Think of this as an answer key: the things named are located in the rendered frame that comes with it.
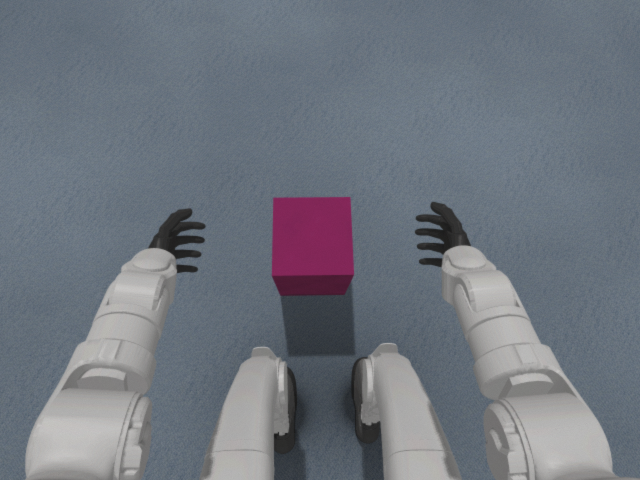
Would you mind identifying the robot left upper arm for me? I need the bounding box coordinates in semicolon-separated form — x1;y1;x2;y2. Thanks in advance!
25;388;152;480

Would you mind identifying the robot left hand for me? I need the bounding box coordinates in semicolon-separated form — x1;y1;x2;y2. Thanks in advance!
148;208;205;273

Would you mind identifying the robot right upper arm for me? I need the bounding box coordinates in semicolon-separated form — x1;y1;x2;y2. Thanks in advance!
483;392;640;480

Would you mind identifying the right robot thigh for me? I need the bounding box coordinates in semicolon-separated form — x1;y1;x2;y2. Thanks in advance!
363;353;462;480

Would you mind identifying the robot right hand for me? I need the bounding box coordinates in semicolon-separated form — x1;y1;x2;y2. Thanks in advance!
415;202;471;267

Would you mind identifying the robot left forearm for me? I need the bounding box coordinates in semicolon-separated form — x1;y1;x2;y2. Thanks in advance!
25;248;177;477

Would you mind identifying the robot right forearm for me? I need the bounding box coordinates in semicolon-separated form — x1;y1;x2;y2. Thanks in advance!
442;245;613;469

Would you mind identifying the right robot shin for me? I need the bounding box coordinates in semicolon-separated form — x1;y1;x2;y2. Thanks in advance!
361;343;412;423

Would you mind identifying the carton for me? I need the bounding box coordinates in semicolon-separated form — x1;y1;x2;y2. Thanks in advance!
272;197;354;296

